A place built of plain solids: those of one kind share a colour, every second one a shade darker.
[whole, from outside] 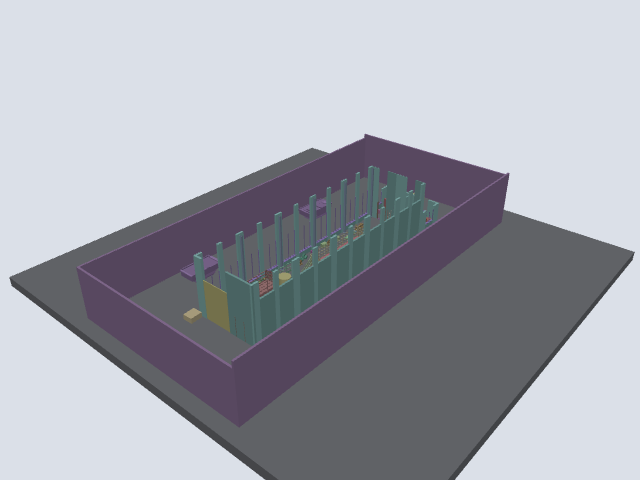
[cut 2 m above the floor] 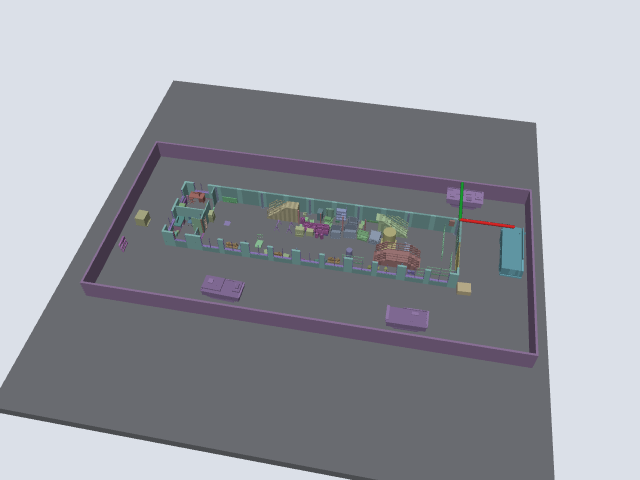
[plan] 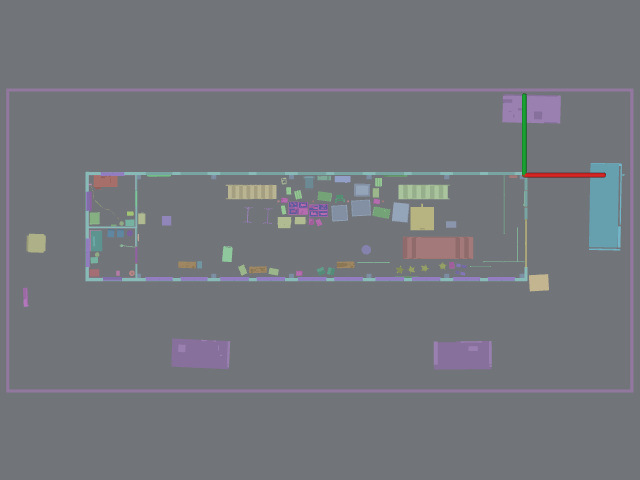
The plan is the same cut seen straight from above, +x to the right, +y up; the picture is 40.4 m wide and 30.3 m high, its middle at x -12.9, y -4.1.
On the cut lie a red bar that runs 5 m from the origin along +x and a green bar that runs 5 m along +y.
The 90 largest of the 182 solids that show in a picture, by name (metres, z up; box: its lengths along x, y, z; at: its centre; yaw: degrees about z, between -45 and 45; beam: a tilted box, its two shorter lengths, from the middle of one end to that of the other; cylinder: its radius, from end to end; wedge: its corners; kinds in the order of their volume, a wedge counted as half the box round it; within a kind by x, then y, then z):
{
 "yard_bound_1": {"box": [0.2, 19.2, 5.78], "at": [-32.61, -4.13, 2.84]},
 "yard_bound_2": {"box": [39.6, 0.2, 5.33], "at": [-12.91, -13.63, 2.61]},
 "yard_bound_3": {"box": [39.6, 0.2, 6.03], "at": [-12.91, 5.37, 2.96]},
 "yard_bound_4": {"box": [0.2, 19.2, 5.33], "at": [6.79, -4.13, 2.61]},
 "wall_1": {"box": [0.2, 0.91, 2.65], "at": [-27.6, -6.25, 1.27]},
 "wall_2": {"box": [0.2, 0.71, 2.65], "at": [-27.6, -3.65, 1.27]},
 "wall_3": {"box": [0.2, 1.06, 2.65], "at": [-27.6, -2.77, 1.27]},
 "wall_4": {"box": [0.2, 1.26, 2.65], "at": [-27.6, -0.42, 1.27]},
 "wall_5": {"box": [0.96, 0.2, 2.65], "at": [-27.23, 0.1, 1.27]},
 "wall_6": {"box": [1.11, 0.2, 2.65], "at": [-27.15, -6.6, 1.27]},
 "wall_7": {"box": [1.21, 0.2, 0.95], "at": [-26.0, -6.6, 0.42]},
 "wall_8": {"box": [3.0, 0.06, 2.65], "at": [-26.0, -3.33, 1.27]},
 "wall_9": {"box": [3.0, 0.06, 2.65], "at": [-26.0, -3.27, 1.27]},
 "wall_10": {"box": [0.91, 0.2, 2.65], "at": [-24.95, -6.6, 1.27]},
 "wall_11": {"box": [0.76, 0.2, 2.65], "at": [-24.88, 0.1, 1.27]},
 "wall_12": {"box": [0.06, 0.91, 6.15], "at": [-24.47, -6.05, 3.02]},
 "wall_13": {"box": [0.06, 1.26, 6.15], "at": [-24.47, -3.87, 3.02]},
 "wall_14": {"box": [0.06, 1.36, 6.15], "at": [-24.47, -2.68, 3.02]},
 "wall_15": {"box": [0.06, 1.0, 6.15], "at": [-24.47, -0.5, 3.02]},
 "wall_16": {"box": [0.61, 0.2, 6.15], "at": [-24.2, -6.6, 3.02]},
 "wall_17": {"box": [0.61, 0.2, 6.15], "at": [-24.2, 0.1, 3.02]},
 "wall_18": {"box": [1.71, 0.2, 0.65], "at": [-23.05, -6.6, 0.28]},
 "wall_19": {"box": [1.71, 0.2, 4.45], "at": [-23.05, 0.1, 2.17]},
 "wall_20": {"box": [0.51, 0.2, 6.15], "at": [-21.95, -6.6, 3.02]},
 "wall_21": {"box": [0.51, 0.2, 6.15], "at": [-21.95, 0.1, 3.02]},
 "wall_22": {"box": [1.71, 0.2, 0.65], "at": [-20.85, -6.6, 0.28]},
 "wall_23": {"box": [1.71, 0.2, 4.45], "at": [-20.85, 0.1, 2.17]},
 "wall_24": {"box": [0.81, 0.2, 6.15], "at": [-19.6, -6.6, 3.02]},
 "wall_25": {"box": [0.81, 0.2, 6.15], "at": [-19.6, 0.1, 3.02]},
 "wall_26": {"box": [1.81, 0.2, 0.65], "at": [-18.3, -6.6, 0.28]},
 "wall_27": {"box": [1.81, 0.2, 4.45], "at": [-18.3, 0.1, 2.17]},
 "wall_28": {"box": [0.51, 0.2, 6.15], "at": [-17.15, -6.6, 3.02]},
 "wall_29": {"box": [0.51, 0.2, 6.15], "at": [-17.15, 0.1, 3.02]},
 "wall_30": {"box": [1.81, 0.2, 0.65], "at": [-16.0, -6.6, 0.28]},
 "wall_31": {"box": [1.81, 0.2, 4.45], "at": [-16.0, 0.1, 2.17]},
 "wall_32": {"box": [0.81, 0.2, 6.15], "at": [-14.7, -6.6, 3.02]},
 "wall_33": {"box": [0.81, 0.2, 6.15], "at": [-14.7, 0.1, 3.02]},
 "wall_34": {"box": [1.81, 0.2, 0.65], "at": [-13.4, -6.6, 0.28]},
 "wall_35": {"box": [1.81, 0.2, 4.45], "at": [-13.4, 0.1, 2.17]},
 "wall_36": {"box": [0.51, 0.2, 6.15], "at": [-12.25, -6.6, 3.02]},
 "wall_37": {"box": [0.51, 0.2, 6.15], "at": [-12.25, 0.1, 3.02]},
 "wall_38": {"box": [1.81, 0.2, 0.65], "at": [-11.1, -6.6, 0.28]},
 "wall_39": {"box": [1.81, 0.2, 4.45], "at": [-11.1, 0.1, 2.17]},
 "wall_40": {"box": [0.81, 0.2, 6.15], "at": [-9.8, -6.6, 3.02]},
 "wall_41": {"box": [0.81, 0.2, 6.15], "at": [-9.8, 0.1, 3.02]},
 "wall_42": {"box": [1.81, 0.2, 0.65], "at": [-8.5, -6.6, 0.28]},
 "wall_43": {"box": [1.81, 0.2, 4.45], "at": [-8.5, 0.1, 2.17]},
 "wall_44": {"box": [0.51, 0.2, 6.15], "at": [-7.35, -6.6, 3.02]},
 "wall_45": {"box": [0.51, 0.2, 6.15], "at": [-7.35, 0.1, 3.02]},
 "wall_46": {"box": [1.81, 0.2, 0.65], "at": [-6.2, -6.6, 0.28]},
 "wall_47": {"box": [1.81, 0.2, 4.45], "at": [-6.2, 0.1, 2.17]},
 "wall_48": {"box": [0.81, 0.2, 6.15], "at": [-4.9, -6.6, 3.02]},
 "wall_49": {"box": [0.81, 0.2, 6.15], "at": [-4.9, 0.1, 3.02]},
 "wall_50": {"box": [1.71, 0.2, 4.45], "at": [-3.65, 0.1, 2.17]},
 "wall_51": {"box": [0.51, 0.2, 6.15], "at": [-2.55, -6.6, 3.02]},
 "wall_52": {"box": [0.51, 0.2, 6.15], "at": [-2.55, 0.1, 3.02]},
 "wall_53": {"box": [1.71, 0.2, 4.45], "at": [-1.45, 0.1, 2.17]},
 "wall_54": {"box": [0.81, 0.2, 6.15], "at": [-0.2, -6.6, 3.02]},
 "wall_55": {"box": [0.81, 0.2, 6.15], "at": [-0.2, 0.1, 3.02]},
 "wall_56": {"box": [0.2, 0.91, 6.15], "at": [0.1, -6.25, 3.02]},
 "wall_57": {"box": [0.2, 3.01, 6.15], "at": [0.1, -1.3, 3.02]},
 "beyond_skip_1": {"box": [1.77, 1.42, 0.12], "at": [-21.37, -11.07, 1.23], "yaw": -2.5},
 "beyond_skip_2": {"box": [3.45, 1.69, 0.56], "at": [-20.43, -11.29, 0.88], "yaw": -2.5},
 "beyond_skip_3": {"box": [3.41, 1.68, 0.58], "at": [-3.89, -11.38, 0.85], "yaw": 0.5},
 "beyond_skip_4": {"box": [1.71, 1.21, 0.12], "at": [-0.52, 3.92, 1.23], "yaw": -1.3},
 "beyond_skip_5": {"box": [3.45, 1.69, 0.56], "at": [0.46, 4.18, 0.88], "yaw": -1.3},
 "beyond_van_1": {"box": [1.81, 5.29, 0.65], "at": [5.03, -1.92, 0.97], "yaw": -1.0},
 "beyond_van_2": {"box": [0.08, 3.79, 1.48], "at": [6.09, -1.23, 0.68], "yaw": -1.0},
 "staging_1": {"box": [0.3, 1.4, 0.56], "at": [-6.96, -4.6, 0.23]},
 "staging_2": {"box": [0.3, 1.4, 0.73], "at": [-6.68, -4.6, 0.32]},
 "staging_3": {"box": [2.2, 1.4, 0.9], "at": [-5.45, -4.6, 0.4]},
 "staging_4": {"box": [0.3, 1.4, 0.73], "at": [-4.22, -4.6, 0.32]},
 "staging_5": {"box": [0.3, 1.4, 0.56], "at": [-3.94, -4.6, 0.23]},
 "stair_1": {"box": [0.26, 0.9, 1.11], "at": [-17.64, -1.07, 0.51]},
 "stair_2": {"box": [0.26, 0.9, 1.54], "at": [-17.18, -1.07, 0.72]},
 "stair_3": {"box": [0.26, 0.9, 1.75], "at": [-16.94, -1.07, 0.82]},
 "stair_4": {"box": [0.26, 0.9, 2.17], "at": [-16.48, -1.07, 1.04]},
 "stair_5": {"box": [0.26, 0.9, 2.39], "at": [-16.24, -1.07, 1.14]},
 "stair_6": {"box": [0.26, 0.9, 2.6], "at": [-16.01, -1.07, 1.25]},
 "stair_7": {"box": [0.26, 0.9, 2.81], "at": [-15.78, -1.07, 1.36]},
 "buffer_vessel_1": {"box": [1.48, 1.48, 0.17], "at": [-6.45, -2.75, 0.04]},
 "buffer_vessel_2": {"cylinder": 0.6, "from": [-6.45, -2.75, 0.73], "to": [-6.45, -2.75, 2.44]},
 "beyond_tote_tank_1": {"box": [0.98, 1.18, 1.02], "at": [-30.81, -4.3, 0.63], "yaw": -1.7},
 "roller_shutter_1": {"box": [0.06, 2.86, 4.05], "at": [0.12, -4.3, 1.98]},
 "beyond_pallets_1": {"box": [1.22, 1.03, 0.54], "at": [0.92, -6.8, 0.26], "yaw": 3.3},
 "lab_fridge_1": {"box": [0.6, 0.7, 1.55], "at": [-27.14, -2.73, 0.73]},
 "filing_tall_1": {"box": [0.62, 0.47, 1.37], "at": [-27.14, -6.17, 0.64]},
 "wheelie_bin_1": {"box": [0.51, 0.62, 1.12], "at": [-13.58, -0.52, 0.51]},
 "roll_cab_1": {"box": [0.85, 0.46, 0.72], "at": [-15.15, -2.88, 0.47], "yaw": -0.5},
 "drum_1": {"cylinder": 0.3, "from": [-9.98, -4.71, 0.0], "to": [-9.98, -4.71, 0.87]}
}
